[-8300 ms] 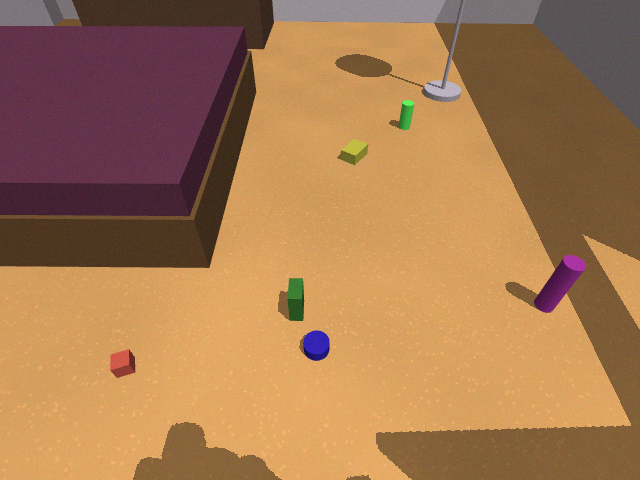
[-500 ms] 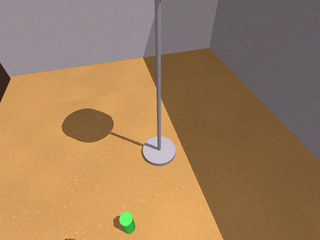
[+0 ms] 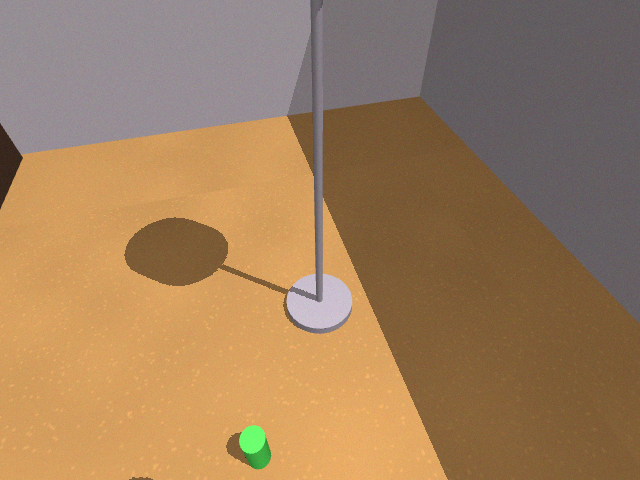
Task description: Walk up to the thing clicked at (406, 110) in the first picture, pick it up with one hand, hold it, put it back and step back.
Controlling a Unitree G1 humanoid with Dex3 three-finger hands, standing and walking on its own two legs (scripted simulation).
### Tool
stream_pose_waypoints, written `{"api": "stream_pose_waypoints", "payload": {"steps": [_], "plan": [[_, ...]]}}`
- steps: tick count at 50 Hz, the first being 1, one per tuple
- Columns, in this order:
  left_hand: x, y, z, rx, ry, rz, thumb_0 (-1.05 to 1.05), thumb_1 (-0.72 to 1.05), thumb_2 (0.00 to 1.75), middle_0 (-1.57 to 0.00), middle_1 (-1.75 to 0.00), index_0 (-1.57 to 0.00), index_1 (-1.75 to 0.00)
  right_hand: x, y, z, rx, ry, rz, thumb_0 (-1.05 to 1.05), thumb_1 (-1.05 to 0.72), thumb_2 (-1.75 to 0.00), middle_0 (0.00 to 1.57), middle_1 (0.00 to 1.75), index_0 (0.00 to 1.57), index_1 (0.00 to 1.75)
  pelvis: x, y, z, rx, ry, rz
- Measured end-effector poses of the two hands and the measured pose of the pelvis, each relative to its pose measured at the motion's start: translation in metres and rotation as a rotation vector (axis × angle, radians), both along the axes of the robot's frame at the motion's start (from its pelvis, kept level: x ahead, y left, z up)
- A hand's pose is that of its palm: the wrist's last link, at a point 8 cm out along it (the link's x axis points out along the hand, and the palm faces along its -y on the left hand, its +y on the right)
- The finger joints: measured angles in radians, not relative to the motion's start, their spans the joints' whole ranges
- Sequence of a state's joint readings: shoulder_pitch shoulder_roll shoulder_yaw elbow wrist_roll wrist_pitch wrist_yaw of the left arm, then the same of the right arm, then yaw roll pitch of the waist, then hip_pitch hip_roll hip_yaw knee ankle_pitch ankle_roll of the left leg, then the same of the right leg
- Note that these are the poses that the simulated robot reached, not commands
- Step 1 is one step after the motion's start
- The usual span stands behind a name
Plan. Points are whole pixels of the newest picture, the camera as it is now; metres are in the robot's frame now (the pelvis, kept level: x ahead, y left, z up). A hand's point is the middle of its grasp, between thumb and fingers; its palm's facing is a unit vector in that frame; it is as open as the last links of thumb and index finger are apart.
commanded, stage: stand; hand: left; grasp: from the side
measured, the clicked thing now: (256, 448) +0.38 +0.19 -0.71
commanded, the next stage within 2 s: go down in 0.44 s
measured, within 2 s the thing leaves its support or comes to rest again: neither
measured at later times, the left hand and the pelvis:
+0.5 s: hand out of the picture +0.07 +0.25 -0.16, palm faces -0.03 -0.94 -0.35, open 7.4 cm; pelvis +0.00 +0.00 +0.00, yaw +0 degrees
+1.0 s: hand out of the picture +0.15 +0.27 -0.19, palm faces +0.05 -0.94 -0.33, open 15.2 cm; pelvis -0.01 +0.00 -0.05, yaw -1 degrees
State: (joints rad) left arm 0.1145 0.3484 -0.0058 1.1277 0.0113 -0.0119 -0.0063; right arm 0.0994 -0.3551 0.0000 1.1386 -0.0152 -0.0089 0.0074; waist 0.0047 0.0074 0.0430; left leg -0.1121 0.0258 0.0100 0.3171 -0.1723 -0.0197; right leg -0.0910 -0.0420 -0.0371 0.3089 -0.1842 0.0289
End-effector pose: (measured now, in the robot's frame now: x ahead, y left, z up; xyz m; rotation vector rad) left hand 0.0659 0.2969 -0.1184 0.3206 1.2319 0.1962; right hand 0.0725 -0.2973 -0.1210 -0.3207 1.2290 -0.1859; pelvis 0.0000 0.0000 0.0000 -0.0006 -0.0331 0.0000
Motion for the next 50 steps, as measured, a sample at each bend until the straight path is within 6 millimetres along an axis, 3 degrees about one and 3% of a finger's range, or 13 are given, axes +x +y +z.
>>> {"api": "stream_pose_waypoints", "payload": {"steps": [28, 31, 37, 40, 45, 50], "plan": [[0.001, 0.000, 0.000, 0.002, 0.007, 0.003, 0.00, 0.91, 0.89, -0.20, -0.30, -0.20, -0.29, 0.003, 0.001, -0.001, 0.001, 0.000, 0.001, 0.01, -0.90, -0.90, 0.20, 0.30, 0.20, 0.30, 0.004, 0.000, 0.000, 0.003, 0.000, -0.001], [0.017, -0.003, 0.001, -0.003, -0.075, 0.035, 0.01, 0.86, 0.85, -0.20, -0.26, -0.19, -0.25, 0.009, 0.007, 0.000, 0.005, -0.079, -0.002, 0.01, -0.92, -0.91, 0.20, 0.30, 0.20, 0.30, -0.002, 0.000, -0.003, 0.002, 0.029, 0.005], [0.066, -0.001, -0.010, -0.023, -0.144, 0.033, 0.00, 0.61, 0.60, -0.10, -0.14, -0.10, -0.13, 0.009, 0.025, -0.006, 0.036, -0.154, -0.008, 0.01, -0.96, -0.92, 0.20, 0.30, 0.20, 0.30, -0.014, -0.003, -0.016, -0.002, 0.116, -0.001], [0.079, 0.003, -0.013, -0.020, -0.168, 0.021, 0.00, 0.44, 0.45, -0.07, -0.12, -0.08, -0.10, 0.004, 0.032, -0.010, 0.051, -0.169, -0.026, 0.01, -0.96, -0.92, 0.20, 0.30, 0.20, 0.30, -0.015, -0.003, -0.022, -0.003, 0.143, -0.008], [0.078, 0.011, -0.023, -0.021, -0.155, 0.023, 0.00, 0.15, 0.30, -0.05, -0.12, -0.06, -0.11, 0.000, 0.037, -0.019, 0.063, -0.194, -0.043, 0.01, -0.94, -0.91, 0.20, 0.30, 0.20, 0.30, -0.014, 0.000, -0.035, -0.009, 0.190, -0.015], [0.070, 0.019, -0.035, -0.015, -0.170, 0.018, 0.00, -0.12, 0.22, -0.06, -0.16, -0.07, -0.15, 0.009, 0.036, -0.030, 0.044, -0.240, -0.032, 0.01, -0.93, -0.91, 0.20, 0.30, 0.20, 0.30, -0.014, 0.003, -0.052, -0.013, 0.234, -0.017]]}}
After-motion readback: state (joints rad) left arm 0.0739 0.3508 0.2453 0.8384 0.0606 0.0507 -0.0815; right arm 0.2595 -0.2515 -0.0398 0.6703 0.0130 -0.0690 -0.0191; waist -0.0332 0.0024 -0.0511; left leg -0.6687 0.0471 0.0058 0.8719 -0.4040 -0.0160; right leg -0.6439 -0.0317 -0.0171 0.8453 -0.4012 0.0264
